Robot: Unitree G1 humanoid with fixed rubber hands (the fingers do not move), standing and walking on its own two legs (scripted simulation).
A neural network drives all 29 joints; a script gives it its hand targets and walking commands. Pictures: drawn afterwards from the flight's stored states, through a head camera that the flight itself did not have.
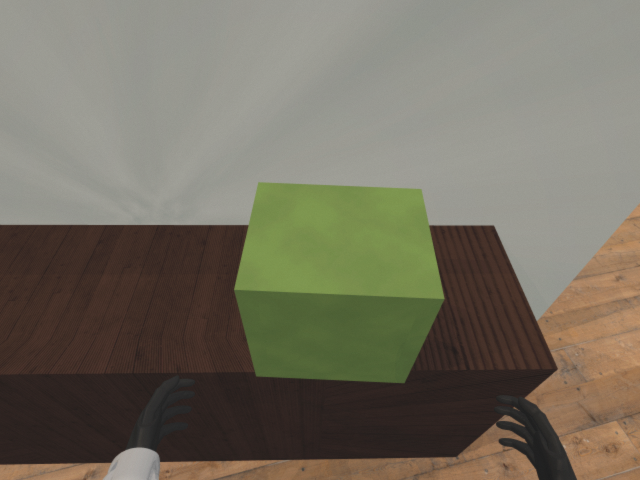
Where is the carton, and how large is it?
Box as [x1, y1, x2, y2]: [234, 182, 444, 382]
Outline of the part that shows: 258,182 234,288 256,376 404,382 444,298 421,189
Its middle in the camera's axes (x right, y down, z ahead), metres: +0.02 +0.07 +0.61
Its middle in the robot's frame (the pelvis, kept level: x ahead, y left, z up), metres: +0.41 +0.00 -0.03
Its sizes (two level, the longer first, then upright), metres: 0.248 0.198 0.253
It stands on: a pedestal, 0.61 m high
